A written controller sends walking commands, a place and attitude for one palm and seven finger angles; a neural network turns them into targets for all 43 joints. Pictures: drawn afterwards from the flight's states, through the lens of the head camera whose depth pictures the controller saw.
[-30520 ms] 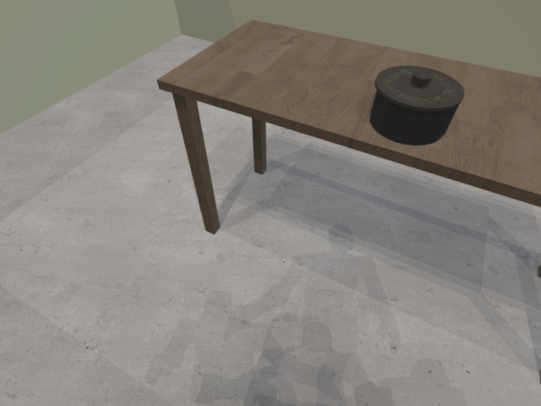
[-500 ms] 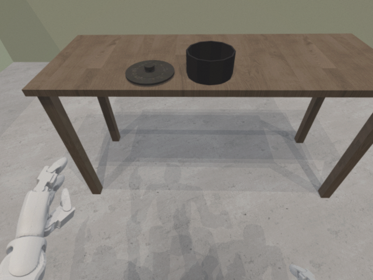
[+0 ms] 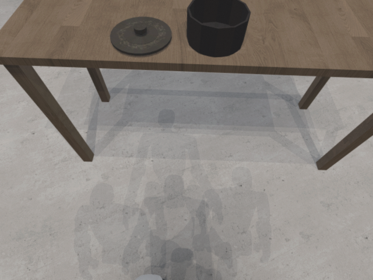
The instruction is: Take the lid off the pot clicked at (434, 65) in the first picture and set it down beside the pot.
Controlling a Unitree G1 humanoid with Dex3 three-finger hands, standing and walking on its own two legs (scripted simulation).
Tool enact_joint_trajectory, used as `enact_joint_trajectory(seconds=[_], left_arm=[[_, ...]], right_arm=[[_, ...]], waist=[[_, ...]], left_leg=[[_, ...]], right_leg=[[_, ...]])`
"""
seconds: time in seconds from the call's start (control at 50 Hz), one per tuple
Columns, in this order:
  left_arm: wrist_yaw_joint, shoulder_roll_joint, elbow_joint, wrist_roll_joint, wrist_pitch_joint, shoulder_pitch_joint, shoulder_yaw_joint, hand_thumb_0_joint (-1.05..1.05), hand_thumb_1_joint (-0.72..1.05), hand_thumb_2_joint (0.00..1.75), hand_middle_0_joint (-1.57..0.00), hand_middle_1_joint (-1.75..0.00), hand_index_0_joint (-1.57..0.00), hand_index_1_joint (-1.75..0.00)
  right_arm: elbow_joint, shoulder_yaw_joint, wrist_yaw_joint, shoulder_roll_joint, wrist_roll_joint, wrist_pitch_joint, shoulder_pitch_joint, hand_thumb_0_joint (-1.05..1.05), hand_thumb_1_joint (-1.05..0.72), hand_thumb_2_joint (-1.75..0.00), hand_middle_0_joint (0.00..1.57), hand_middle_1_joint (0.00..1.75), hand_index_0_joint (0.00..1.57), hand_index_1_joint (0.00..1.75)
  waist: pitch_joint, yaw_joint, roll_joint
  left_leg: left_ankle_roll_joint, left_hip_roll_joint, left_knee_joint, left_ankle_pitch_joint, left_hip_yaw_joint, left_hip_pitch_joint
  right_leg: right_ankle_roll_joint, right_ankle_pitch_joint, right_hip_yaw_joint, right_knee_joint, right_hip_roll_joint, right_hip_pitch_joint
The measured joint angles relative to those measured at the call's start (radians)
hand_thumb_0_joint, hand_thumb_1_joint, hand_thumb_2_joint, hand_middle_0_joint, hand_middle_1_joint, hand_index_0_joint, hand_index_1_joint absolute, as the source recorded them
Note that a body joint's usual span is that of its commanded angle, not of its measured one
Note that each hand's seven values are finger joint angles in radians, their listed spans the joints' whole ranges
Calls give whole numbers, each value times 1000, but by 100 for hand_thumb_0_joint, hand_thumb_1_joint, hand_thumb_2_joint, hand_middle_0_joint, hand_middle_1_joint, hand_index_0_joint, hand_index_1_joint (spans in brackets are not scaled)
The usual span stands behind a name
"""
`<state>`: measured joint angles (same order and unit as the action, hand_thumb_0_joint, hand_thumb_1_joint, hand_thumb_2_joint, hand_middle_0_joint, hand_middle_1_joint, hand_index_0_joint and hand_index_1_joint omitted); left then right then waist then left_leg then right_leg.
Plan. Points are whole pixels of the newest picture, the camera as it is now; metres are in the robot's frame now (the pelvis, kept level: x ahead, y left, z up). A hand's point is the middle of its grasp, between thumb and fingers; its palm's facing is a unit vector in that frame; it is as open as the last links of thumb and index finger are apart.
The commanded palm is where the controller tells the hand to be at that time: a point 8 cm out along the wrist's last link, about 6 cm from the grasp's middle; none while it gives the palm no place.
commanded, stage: stop stepping back and stand still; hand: left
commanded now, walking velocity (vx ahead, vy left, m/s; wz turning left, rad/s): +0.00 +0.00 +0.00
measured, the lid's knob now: (140, 28) +0.80 +0.21 +0.03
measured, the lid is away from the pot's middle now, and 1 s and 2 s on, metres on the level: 0.24 0.24 0.24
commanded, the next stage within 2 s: let the arm hang, fingers relaxed in 0.52 s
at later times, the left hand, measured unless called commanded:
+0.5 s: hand (113, 266) +0.15 +0.19 -0.16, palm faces -0.04 -0.97 -0.25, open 7.3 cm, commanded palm none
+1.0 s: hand out of the picture +0.05 +0.18 -0.17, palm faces -0.02 -0.98 -0.22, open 7.3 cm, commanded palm none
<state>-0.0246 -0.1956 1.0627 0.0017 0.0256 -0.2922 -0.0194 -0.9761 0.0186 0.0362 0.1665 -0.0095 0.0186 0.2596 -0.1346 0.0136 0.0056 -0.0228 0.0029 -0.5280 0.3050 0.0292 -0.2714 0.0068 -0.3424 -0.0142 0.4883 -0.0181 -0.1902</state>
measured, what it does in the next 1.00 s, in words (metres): stands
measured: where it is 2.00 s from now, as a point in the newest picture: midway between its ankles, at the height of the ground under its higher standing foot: outside the picture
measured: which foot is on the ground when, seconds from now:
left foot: down 0.00-1.00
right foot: down 0.00-1.00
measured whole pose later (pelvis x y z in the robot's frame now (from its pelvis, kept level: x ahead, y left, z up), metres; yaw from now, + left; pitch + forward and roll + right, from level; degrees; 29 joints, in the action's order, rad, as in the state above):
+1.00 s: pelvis +0.02 +0.00 +0.00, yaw -2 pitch +0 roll +0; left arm -0.05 -0.16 1.10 0.01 0.01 -0.21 -0.03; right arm -1.08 0.04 0.04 0.14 -0.01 0.02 0.23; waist -0.09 -0.02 0.00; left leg -0.02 -0.01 -0.44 0.31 0.07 -0.14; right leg 0.01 -0.33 -0.05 0.40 -0.02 -0.07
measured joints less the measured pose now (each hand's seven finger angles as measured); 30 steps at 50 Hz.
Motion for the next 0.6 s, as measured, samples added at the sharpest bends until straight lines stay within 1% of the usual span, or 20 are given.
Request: enact_joint_trajectory(seconds=[0.06, 0.16, 0.3, 0.42, 0.6], left_arm=[[-7, 8, -2, 1, -13, 51, 3, 0, 92, 89, -20, -30, -20, -30], [-16, 14, -25, 6, -25, 128, -1, 0, 92, 89, -20, -30, -20, -30], [-16, 10, -62, 9, -28, 195, -11, 0, 91, 89, -20, -30, -20, -30], [-14, 6, -74, 9, -24, 190, -15, 0, 91, 89, -20, -30, -20, -30], [-16, 8, -41, 6, -14, 125, -15, 0, 91, 89, -20, -30, -20, -30]], right_arm=[[-19, 7, 11, -9, 1, 0, -36, 1, -93, -90, 21, 29, 20, 30], [-26, 16, 1, -7, 0, -8, -75, 1, -94, -89, 21, 29, 20, 30], [-30, 22, -3, -12, -6, -9, -76, 0, -92, -90, 21, 29, 20, 30], [-44, 26, -3, -10, -8, -3, -43, 0, -91, -90, 21, 29, 20, 30], [-80, 31, 0, -3, -5, 7, 12, 0, -91, -90, 20, 29, 20, 30]], waist=[[11, -5, -10], [41, -23, -12], [82, -39, -8], [92, -47, -9], [68, -49, -11]], left_leg=[[-3, 5, 29, -4, 7, 31], [-6, 9, 40, 11, 21, 70], [-6, 10, 38, 35, 35, 110], [-5, 9, 43, 44, 45, 130], [0, 0, 54, 41, 49, 137]], right_leg=[[-3, 2, -7, -30, 6, 30], [-7, -9, -21, -37, 10, 62], [-7, -33, -34, -26, 13, 93], [-6, -41, -44, -24, 12, 106], [-3, -32, -49, -42, 4, 115]])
